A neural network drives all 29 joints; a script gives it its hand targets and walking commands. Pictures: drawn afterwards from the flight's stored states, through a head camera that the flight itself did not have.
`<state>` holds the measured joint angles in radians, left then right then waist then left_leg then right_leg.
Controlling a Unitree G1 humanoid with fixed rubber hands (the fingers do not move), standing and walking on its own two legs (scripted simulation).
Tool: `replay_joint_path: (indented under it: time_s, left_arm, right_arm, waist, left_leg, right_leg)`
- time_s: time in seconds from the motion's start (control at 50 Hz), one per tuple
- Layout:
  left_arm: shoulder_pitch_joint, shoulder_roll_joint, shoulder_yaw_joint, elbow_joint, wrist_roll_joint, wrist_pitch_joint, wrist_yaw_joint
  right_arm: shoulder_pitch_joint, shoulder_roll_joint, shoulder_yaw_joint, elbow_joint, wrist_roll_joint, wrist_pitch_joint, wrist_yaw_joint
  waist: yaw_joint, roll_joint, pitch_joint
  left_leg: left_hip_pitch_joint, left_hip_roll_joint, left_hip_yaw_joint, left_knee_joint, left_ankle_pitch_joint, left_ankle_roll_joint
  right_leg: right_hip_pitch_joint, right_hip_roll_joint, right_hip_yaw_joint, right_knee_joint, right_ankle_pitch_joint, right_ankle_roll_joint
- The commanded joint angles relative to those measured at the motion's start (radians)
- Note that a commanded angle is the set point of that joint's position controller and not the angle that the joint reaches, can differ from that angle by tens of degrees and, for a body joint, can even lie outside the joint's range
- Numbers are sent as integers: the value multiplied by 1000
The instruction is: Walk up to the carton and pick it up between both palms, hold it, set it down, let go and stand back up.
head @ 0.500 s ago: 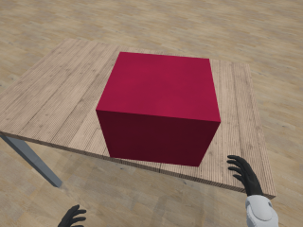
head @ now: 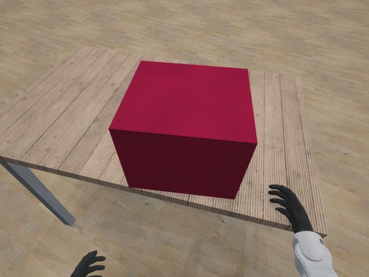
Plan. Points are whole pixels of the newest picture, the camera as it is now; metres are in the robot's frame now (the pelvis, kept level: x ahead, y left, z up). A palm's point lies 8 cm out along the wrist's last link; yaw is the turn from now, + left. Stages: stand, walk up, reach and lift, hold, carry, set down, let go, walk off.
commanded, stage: stand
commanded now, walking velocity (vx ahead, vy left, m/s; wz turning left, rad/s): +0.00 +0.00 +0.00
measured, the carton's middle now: (187, 129) +0.45 -0.01 +0.05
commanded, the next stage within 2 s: none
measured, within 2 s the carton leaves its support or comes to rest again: neither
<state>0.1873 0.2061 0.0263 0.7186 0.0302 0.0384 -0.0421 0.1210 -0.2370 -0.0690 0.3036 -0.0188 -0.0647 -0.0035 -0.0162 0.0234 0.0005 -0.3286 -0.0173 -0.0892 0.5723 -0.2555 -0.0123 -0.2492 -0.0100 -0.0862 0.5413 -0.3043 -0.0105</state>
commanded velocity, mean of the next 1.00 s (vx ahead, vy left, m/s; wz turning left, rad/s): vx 0.00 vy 0.00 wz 0.00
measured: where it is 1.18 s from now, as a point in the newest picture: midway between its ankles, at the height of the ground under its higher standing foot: outside the picture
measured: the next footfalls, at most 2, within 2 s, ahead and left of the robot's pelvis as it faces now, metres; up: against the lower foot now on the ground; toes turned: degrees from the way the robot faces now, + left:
none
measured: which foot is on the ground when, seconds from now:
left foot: down 0.00-1.00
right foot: down 0.00-1.00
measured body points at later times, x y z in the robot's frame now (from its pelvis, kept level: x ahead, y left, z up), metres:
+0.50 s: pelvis +0.00 -0.02 +0.00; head +0.01 -0.02 +0.45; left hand +0.15 +0.22 -0.10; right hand +0.24 -0.25 +0.00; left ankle +0.03 +0.12 -0.73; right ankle -0.01 -0.11 -0.73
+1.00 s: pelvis +0.01 +0.00 +0.00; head +0.02 -0.01 +0.45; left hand +0.17 +0.23 -0.11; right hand +0.24 -0.24 +0.00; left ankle +0.03 +0.12 -0.73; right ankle -0.01 -0.11 -0.73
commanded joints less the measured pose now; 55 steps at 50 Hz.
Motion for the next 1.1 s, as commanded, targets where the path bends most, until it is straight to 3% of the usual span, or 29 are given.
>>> replay_joint_path:
  time_s: [0.0, 0.64, 0.66, 0.74, 0.78, 0.9, 1.08]
  left_arm:
    - [-40, 97, 22, -82, 0, -16, 4]
    - [-47, 90, 21, -109, 2, -17, -1]
    - [-46, 97, 29, -90, 3, -18, 1]
    - [-82, 104, 28, -81, 5, -19, 4]
    - [-84, 101, 28, -74, 4, -20, 3]
    - [-72, 97, 33, -53, 2, -18, 0]
    - [-67, 94, 37, -43, 0, -14, 2]
  right_arm:
    - [50, -57, 9, 60, -10, 63, 11]
    - [43, -53, 20, 62, -9, 62, 7]
    - [57, -42, 13, 74, -15, 65, -2]
    - [86, -30, 16, 66, -16, 66, -11]
    - [84, -32, 15, 61, -18, 63, -12]
    - [82, -30, 13, 57, -19, 56, -12]
    - [89, -30, 10, 46, -17, 58, -14]
  waist:
    - [0, 41, 8]
    - [9, 58, -9]
    - [26, 90, -8]
    - [6, 37, 28]
    - [10, 23, 21]
    - [23, 63, -12]
    - [28, 88, -20]
  left_leg:
    - [14, 45, -47, -83, 66, 9]
    - [-8, 51, -42, -70, 94, -9]
    - [-5, 46, -18, -54, 49, -10]
    - [19, 46, -5, -48, 59, -11]
    - [21, 54, -15, -55, 78, -8]
    - [-1, 60, -25, -71, 124, -1]
    - [-6, 61, -34, -81, 163, 13]
  right_leg:
    - [-48, -66, 93, -113, -17, -5]
    - [-37, -57, 87, -89, 6, -18]
    - [-49, -90, 113, -125, -61, -16]
    - [-96, -105, 130, -169, -106, -18]
    - [-82, -97, 119, -158, -81, -14]
    - [-11, -81, 88, -102, 12, -8]
    - [14, -74, 66, -67, 43, 6]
